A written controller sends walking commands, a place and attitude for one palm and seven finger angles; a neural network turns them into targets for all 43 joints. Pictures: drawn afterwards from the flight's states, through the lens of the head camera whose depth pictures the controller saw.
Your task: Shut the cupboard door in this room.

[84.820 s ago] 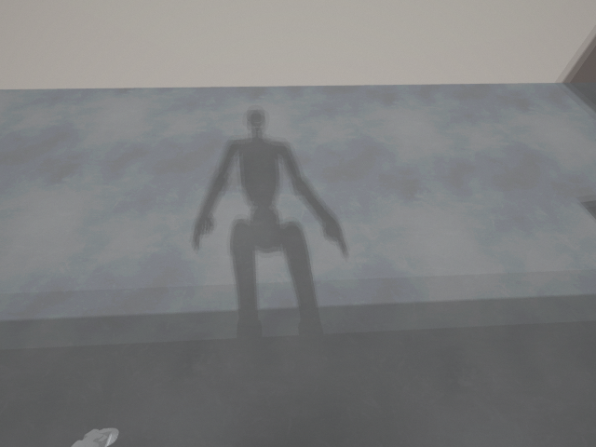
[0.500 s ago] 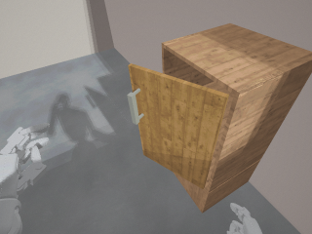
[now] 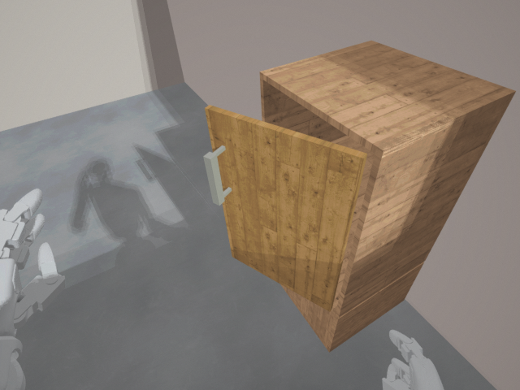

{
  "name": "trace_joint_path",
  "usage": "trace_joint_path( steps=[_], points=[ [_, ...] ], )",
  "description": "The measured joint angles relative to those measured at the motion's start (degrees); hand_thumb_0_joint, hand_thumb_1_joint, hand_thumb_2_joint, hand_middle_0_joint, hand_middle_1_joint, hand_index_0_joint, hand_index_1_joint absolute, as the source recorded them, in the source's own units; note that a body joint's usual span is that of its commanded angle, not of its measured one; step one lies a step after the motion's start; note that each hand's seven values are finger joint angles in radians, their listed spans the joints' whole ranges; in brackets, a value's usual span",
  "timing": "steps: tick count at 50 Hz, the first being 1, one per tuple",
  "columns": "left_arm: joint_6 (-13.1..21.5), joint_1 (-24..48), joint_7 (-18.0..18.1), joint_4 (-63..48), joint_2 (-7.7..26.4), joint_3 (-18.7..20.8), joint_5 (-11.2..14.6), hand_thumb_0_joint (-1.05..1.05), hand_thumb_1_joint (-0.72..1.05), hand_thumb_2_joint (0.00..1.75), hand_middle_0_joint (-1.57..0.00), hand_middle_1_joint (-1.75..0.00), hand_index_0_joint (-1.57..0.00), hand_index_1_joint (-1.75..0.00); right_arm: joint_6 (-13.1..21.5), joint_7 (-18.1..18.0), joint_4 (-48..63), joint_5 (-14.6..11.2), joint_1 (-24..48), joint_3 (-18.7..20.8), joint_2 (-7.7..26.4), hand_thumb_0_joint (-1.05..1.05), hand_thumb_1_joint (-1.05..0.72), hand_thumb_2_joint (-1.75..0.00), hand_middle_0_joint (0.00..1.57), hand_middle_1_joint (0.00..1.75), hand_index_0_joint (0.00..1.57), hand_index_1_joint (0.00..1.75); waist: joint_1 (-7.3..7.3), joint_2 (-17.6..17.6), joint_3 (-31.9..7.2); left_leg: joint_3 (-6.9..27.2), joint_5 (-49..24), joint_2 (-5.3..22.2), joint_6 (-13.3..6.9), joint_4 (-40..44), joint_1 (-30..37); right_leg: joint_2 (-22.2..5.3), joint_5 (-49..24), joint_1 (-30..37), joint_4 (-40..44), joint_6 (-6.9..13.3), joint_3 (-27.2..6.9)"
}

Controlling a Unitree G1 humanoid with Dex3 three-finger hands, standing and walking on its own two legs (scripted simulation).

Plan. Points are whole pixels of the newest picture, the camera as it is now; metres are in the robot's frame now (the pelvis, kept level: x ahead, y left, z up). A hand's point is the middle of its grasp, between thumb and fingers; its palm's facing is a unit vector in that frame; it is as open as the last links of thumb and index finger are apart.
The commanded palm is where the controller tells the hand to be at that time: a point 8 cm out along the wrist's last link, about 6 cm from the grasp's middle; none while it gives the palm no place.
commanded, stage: step back with the hand held close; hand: left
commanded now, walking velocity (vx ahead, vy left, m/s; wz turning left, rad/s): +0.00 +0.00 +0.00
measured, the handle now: (219, 175) +0.63 +0.19 -0.04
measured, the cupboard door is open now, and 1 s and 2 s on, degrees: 25 25 25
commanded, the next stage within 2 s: stop stepping back and stand still in 1.44 s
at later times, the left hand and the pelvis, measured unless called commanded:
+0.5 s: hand (41, 287) +0.18 +0.28 +0.16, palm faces +0.36 -0.78 -0.52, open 7.4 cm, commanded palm +0.12 +0.32 +0.17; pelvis -0.02 +0.02 -0.01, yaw -1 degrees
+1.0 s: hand out of the picture +0.11 +0.28 +0.16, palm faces +0.47 -0.75 -0.46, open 7.4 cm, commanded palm +0.04 +0.32 +0.17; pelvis -0.10 +0.02 -0.03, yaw +1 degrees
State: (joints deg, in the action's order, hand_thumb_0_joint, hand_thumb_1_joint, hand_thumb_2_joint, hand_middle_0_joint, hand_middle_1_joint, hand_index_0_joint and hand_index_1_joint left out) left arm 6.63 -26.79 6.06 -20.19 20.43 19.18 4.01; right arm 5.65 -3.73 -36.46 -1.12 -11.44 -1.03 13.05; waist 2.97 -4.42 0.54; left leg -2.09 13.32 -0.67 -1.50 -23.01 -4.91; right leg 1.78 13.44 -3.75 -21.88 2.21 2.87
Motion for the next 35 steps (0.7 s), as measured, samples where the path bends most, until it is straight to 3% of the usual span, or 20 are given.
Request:
trace_joint_path(
  steps=[3, 10, 20, 27, 35],
  points=[
    [0.1, -0.2, -0.1, 0.1, -0.1, 0.3, 0.0, 0.01, 0.89, 0.9, -0.21, -0.31, -0.21, -0.3, -0.5, 0.2, 0.2, -0.1, -0.2, 0.0, 0.1, 0.02, -0.9, -0.9, 0.2, 0.3, 0.2, 0.3, -0.06, -0.3, -0.3, 0.1, 0.0, 0.2, 0.0, -0.3, -0.8, 0.2, -0.2, -0.5, 0.2, 0.0, 0.1],
    [3.5, -2.3, 0.5, -0.2, 0.6, 1.4, -0.5, 0.01, 0.89, 0.9, -0.21, -0.31, -0.21, -0.3, -3.5, 0.1, 1.0, 0.1, 0.2, 1.3, 1.7, 0.02, -0.9, -0.9, 0.21, 0.3, 0.21, 0.3, -1.68, -0.9, -1.5, 0.5, 1.0, 0.3, -0.4, -3.5, -6.9, 0.2, -0.2, -5.6, -1.0, -0.3, 0.5],
    [2.4, -4.9, 1.3, -3.8, 4.9, 3.2, 0.3, 0.01, 0.89, 0.9, -0.21, -0.31, -0.21, -0.3, -7.9, -1.3, 3.4, -0.3, 0.9, 2.4, 1.9, 0.02, -0.9, -0.9, 0.2, 0.3, 0.2, 0.3, -3.08, 1.0, -1.1, -1.1, 0.3, -0.9, -1.5, -4.3, -10.0, -1.2, 0.1, -10.3, -4.6, -1.6, -0.8],
    [2.5, -5.6, 2.0, -5.4, 5.5, 3.7, -0.1, 0.01, 0.89, 0.9, -0.21, -0.31, -0.21, -0.3, -7.7, -1.7, 4.7, -0.2, 0.6, 1.6, 1.2, 0.02, -0.9, -0.9, 0.21, 0.3, 0.2, 0.3, -3.42, 2.2, -1.7, -1.3, -0.4, -0.9, -2.2, -6.0, -12.5, -1.3, -1.0, -12.5, -5.8, -2.0, -0.9],
    [4.2, -4.8, 2.6, -5.9, 4.4, 4.8, -1.6, 0.01, 0.89, 0.9, -0.21, -0.31, -0.21, -0.3, -5.5, -1.7, 4.7, 0.1, -0.8, 0.7, 0.8, 0.02, -0.9, -0.9, 0.21, 0.3, 0.21, 0.3, -2.58, 2.8, -1.5, -0.8, -0.6, -0.7, -2.7, -9.9, -15.8, -1.3, -1.6, -15.3, -8.8, -2.1, -0.2]
  ],
)
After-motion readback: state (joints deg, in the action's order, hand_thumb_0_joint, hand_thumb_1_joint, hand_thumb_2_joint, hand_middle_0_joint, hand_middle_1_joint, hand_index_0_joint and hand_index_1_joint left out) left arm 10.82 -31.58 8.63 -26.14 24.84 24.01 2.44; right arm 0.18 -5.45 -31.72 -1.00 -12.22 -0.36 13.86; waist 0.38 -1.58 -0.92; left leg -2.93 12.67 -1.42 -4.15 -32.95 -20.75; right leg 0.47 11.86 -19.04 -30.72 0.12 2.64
